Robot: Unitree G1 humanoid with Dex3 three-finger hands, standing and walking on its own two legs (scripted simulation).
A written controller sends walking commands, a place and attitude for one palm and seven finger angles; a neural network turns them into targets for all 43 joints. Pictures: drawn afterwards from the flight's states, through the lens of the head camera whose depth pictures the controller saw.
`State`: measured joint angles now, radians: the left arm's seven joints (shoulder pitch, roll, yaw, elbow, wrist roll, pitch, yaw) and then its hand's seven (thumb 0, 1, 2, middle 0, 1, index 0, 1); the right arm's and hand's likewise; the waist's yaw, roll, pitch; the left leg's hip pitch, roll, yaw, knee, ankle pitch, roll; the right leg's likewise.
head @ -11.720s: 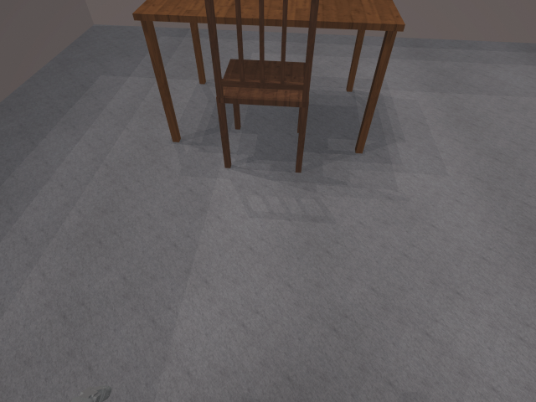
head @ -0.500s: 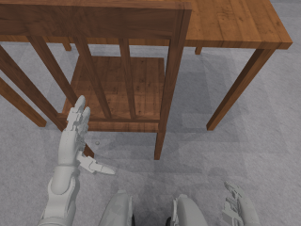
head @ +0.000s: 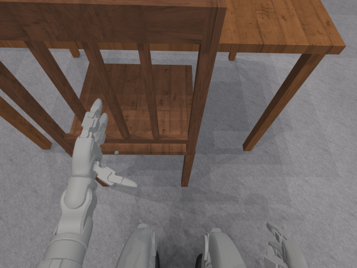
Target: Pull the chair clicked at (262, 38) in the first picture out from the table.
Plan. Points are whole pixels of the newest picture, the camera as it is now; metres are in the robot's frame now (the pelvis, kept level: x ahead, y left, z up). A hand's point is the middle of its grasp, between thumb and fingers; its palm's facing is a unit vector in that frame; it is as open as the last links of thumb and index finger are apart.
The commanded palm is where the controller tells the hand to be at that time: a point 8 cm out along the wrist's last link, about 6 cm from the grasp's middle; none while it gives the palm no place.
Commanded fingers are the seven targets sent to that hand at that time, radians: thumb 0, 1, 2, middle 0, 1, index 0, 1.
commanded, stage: push the fingers through the gap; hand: left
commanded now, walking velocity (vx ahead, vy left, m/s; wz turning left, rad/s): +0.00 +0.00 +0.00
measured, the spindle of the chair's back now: (112, 101) +0.47 +0.17 +0.04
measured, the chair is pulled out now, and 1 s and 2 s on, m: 0.00 0.00 0.00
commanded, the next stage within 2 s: hook a spindle and tug to test in 1.24 s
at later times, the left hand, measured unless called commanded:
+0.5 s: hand (117, 133) +0.40 +0.15 +0.02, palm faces +0.00 -1.00 -0.04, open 16.9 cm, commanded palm +0.38 +0.20 +0.02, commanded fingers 0.00 -0.50 0.30 -0.06 -0.08 -0.06 -0.08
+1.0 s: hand (123, 117) +0.44 +0.14 +0.02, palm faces +0.02 -1.00 -0.05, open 16.9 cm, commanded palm +0.41 +0.19 +0.02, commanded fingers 0.00 -0.50 0.30 -0.06 -0.08 -0.06 -0.08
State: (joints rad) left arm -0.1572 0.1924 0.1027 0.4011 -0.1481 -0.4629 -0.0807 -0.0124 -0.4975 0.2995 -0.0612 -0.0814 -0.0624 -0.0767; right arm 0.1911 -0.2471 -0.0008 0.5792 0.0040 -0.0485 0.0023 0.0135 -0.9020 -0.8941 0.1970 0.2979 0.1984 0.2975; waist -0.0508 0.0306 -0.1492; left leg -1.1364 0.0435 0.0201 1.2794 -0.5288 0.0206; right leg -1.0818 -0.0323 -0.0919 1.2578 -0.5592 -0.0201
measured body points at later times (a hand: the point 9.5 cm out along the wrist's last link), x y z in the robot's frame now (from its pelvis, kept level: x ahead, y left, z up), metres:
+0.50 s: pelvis +0.00 +0.01 +0.00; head +0.13 +0.02 +0.43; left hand +0.39 +0.20 +0.03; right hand +0.12 -0.25 -0.12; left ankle +0.04 +0.11 -0.62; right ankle +0.02 -0.11 -0.62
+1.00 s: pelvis +0.00 +0.00 +0.00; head +0.13 +0.01 +0.43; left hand +0.44 +0.19 +0.03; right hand +0.07 -0.26 -0.12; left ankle +0.04 +0.11 -0.62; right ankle +0.02 -0.11 -0.62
